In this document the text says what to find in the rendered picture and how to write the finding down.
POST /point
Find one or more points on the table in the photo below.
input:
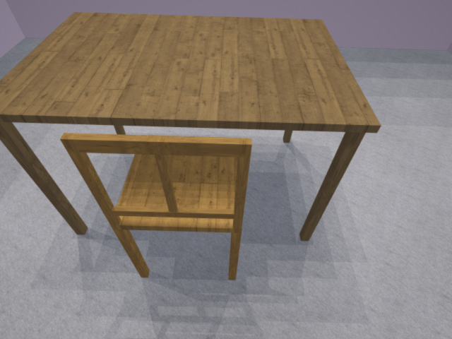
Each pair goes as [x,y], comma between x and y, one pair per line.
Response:
[217,72]

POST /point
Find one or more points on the chair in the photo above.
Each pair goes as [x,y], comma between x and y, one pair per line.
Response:
[175,183]

